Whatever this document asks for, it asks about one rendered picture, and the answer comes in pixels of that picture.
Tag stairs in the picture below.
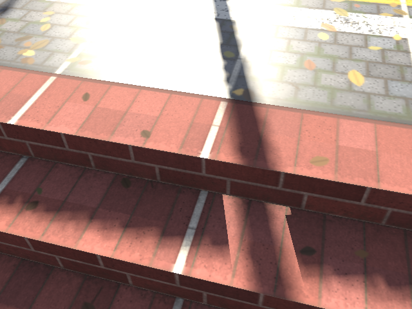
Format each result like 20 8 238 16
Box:
0 122 412 309

